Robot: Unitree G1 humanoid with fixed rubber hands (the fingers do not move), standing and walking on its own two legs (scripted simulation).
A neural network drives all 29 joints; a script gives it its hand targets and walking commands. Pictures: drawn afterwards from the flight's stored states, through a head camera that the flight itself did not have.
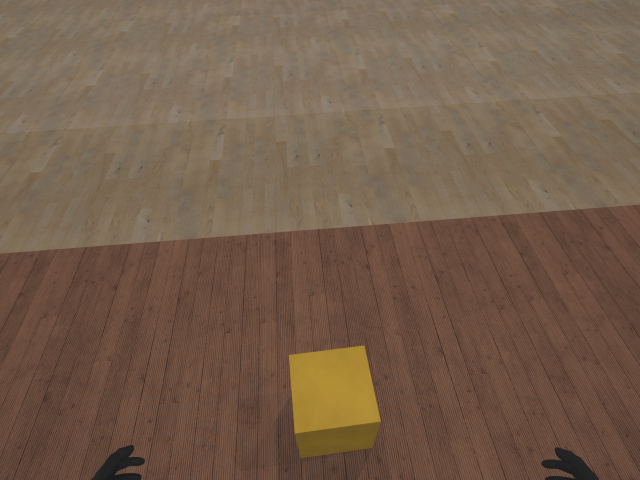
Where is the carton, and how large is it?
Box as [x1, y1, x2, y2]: [289, 346, 380, 457]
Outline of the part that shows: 364,346 289,355 294,429 300,457 372,447 380,420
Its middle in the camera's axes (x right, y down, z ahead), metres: +0.04 +0.46 +1.10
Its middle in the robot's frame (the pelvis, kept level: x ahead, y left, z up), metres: +0.43 +0.01 -0.66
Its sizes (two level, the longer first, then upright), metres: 0.210 0.200 0.250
